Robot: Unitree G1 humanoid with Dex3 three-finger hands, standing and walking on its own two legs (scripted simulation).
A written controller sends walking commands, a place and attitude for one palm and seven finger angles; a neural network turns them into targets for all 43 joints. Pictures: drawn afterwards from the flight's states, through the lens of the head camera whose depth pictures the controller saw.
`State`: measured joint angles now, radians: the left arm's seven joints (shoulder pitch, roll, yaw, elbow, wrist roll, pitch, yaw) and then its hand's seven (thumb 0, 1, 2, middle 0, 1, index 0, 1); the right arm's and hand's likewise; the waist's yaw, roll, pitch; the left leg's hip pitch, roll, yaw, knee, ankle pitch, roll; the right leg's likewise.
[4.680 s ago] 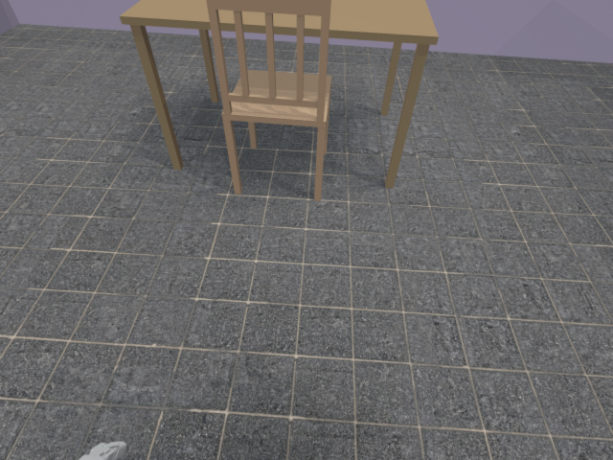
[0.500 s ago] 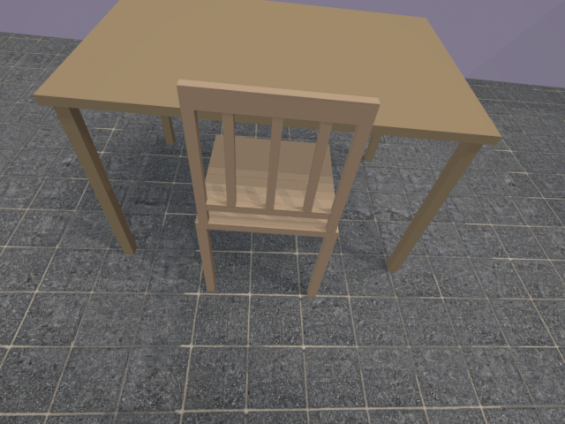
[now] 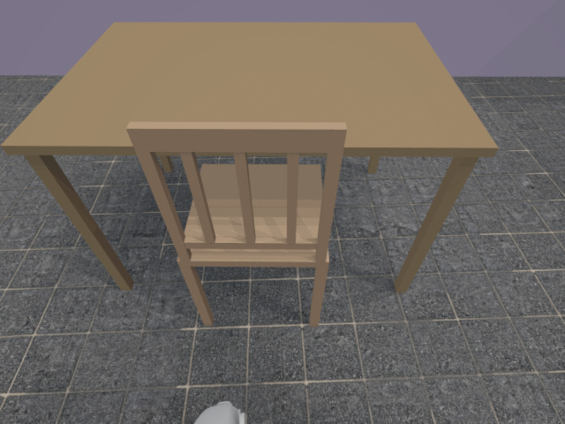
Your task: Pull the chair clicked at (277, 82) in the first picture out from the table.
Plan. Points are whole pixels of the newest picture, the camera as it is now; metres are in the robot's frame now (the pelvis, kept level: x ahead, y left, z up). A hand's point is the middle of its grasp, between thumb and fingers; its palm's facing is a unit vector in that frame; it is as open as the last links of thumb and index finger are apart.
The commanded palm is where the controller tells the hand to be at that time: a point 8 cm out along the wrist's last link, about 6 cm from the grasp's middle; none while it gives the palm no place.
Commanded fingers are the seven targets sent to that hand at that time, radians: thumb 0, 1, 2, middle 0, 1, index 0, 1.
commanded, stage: take the last steps up to it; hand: left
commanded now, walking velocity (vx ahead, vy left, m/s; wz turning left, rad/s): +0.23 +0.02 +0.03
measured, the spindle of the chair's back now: (246, 201) +0.60 +0.11 -0.10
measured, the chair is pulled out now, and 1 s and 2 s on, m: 0.00 0.00 0.00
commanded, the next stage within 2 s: come to a stop and stand still in 0.24 s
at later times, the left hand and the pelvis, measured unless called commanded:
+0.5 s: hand out of the picture +0.16 +0.19 -0.18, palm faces +0.03 -0.98 -0.21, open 7.3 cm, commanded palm none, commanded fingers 0.00 0.90 0.90 -0.20 -0.30 -0.20 -0.30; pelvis +0.14 +0.01 -0.01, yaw -1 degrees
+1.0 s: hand (165, 413) +0.18 +0.21 -0.19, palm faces +0.04 -0.98 -0.20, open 7.3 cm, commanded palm none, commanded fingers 0.00 0.90 0.90 -0.20 -0.30 -0.20 -0.30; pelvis +0.12 +0.03 -0.01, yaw +0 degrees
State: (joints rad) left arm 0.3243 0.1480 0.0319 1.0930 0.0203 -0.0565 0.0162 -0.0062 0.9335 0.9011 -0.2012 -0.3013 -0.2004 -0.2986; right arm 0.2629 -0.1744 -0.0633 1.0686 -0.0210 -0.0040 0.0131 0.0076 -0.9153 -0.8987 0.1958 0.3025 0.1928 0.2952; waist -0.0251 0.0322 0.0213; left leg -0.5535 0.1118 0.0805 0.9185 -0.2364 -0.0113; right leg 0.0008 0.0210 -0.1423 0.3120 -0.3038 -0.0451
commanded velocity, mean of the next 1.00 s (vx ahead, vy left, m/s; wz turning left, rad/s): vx -0.03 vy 0.02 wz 0.00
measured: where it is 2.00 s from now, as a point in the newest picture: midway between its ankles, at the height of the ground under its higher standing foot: outside the picture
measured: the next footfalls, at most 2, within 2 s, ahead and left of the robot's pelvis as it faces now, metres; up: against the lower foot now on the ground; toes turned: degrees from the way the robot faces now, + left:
left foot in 0.16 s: +0.16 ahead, +0.13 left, +0.00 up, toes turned +5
right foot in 0.52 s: +0.21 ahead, -0.11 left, +0.00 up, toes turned -5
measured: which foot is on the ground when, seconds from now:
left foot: up 0.00-0.14, down 0.16-1.00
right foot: down 0.00-0.16, up 0.18-0.50, down 0.52-0.92, up 0.94-1.00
